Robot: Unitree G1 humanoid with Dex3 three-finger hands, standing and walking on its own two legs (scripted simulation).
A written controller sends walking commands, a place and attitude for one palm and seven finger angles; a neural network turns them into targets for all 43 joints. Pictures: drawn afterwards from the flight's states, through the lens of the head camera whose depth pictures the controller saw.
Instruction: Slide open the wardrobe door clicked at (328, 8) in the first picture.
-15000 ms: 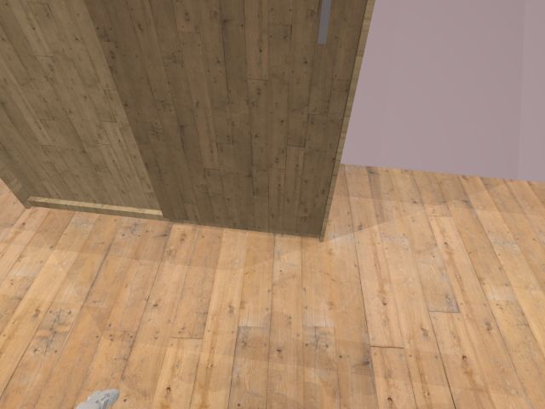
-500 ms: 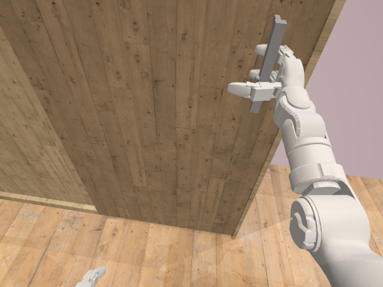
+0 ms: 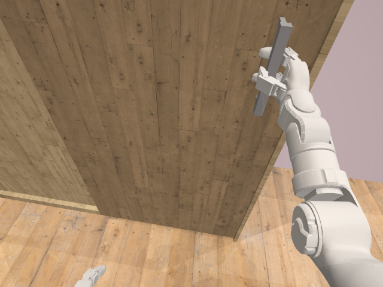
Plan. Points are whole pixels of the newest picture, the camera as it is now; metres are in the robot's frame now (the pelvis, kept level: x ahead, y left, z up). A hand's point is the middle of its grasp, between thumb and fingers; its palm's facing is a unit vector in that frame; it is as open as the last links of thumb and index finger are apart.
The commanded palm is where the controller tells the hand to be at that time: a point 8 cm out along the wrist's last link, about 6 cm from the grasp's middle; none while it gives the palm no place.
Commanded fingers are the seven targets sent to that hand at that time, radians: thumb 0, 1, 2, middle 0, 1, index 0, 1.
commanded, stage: grip the handle and tug to test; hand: right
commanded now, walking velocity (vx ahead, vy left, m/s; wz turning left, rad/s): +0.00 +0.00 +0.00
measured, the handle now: (269, 70) +0.51 -0.11 +0.23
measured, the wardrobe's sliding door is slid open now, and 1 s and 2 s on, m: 0.00 0.00 0.03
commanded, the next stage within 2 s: tug the door sideways, standing still in 0.68 s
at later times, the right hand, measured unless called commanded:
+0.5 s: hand (261, 80) +0.46 -0.08 +0.24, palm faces +0.05 +1.00 +0.03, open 5.9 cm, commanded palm +0.40 -0.14 +0.23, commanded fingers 0.00 -0.90 -0.90 0.45 1.40 0.45 1.40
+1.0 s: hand (260, 79) +0.46 -0.08 +0.24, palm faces +0.07 +1.00 -0.01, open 5.8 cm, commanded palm +0.44 -0.12 +0.23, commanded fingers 0.00 -0.90 -0.90 0.45 1.40 0.45 1.40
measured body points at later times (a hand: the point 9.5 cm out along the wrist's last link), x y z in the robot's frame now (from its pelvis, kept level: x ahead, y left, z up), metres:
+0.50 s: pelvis +0.01 +0.00 +0.00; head +0.00 +0.02 +0.45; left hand +0.14 +0.24 -0.11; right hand +0.45 -0.14 +0.24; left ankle +0.00 +0.11 -0.75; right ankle -0.03 -0.11 -0.75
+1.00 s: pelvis +0.06 +0.01 +0.00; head +0.05 +0.03 +0.45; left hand +0.25 +0.24 -0.10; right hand +0.45 -0.14 +0.24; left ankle +0.00 +0.11 -0.74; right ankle -0.03 -0.11 -0.74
